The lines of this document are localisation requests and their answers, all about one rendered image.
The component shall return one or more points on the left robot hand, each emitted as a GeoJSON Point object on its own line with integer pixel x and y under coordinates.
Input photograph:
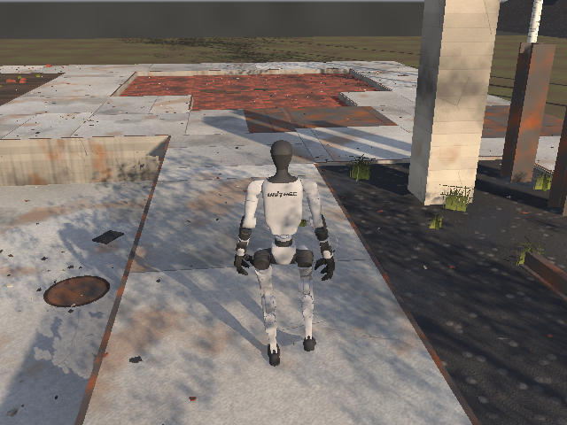
{"type": "Point", "coordinates": [240, 262]}

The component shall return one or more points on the humanoid robot torso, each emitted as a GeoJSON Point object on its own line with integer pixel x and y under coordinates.
{"type": "Point", "coordinates": [282, 204]}

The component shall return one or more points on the right robot upper arm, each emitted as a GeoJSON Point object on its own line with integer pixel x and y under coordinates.
{"type": "Point", "coordinates": [314, 202]}

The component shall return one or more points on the right robot hand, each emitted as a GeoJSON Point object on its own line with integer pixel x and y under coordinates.
{"type": "Point", "coordinates": [328, 269]}

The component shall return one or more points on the left robot upper arm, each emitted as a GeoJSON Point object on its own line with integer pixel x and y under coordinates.
{"type": "Point", "coordinates": [251, 201]}

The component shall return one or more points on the robot right forearm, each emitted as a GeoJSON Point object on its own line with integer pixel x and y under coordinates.
{"type": "Point", "coordinates": [323, 240]}

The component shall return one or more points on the right robot thigh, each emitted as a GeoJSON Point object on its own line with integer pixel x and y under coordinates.
{"type": "Point", "coordinates": [305, 261]}

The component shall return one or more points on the robot left forearm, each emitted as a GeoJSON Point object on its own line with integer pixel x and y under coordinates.
{"type": "Point", "coordinates": [243, 239]}

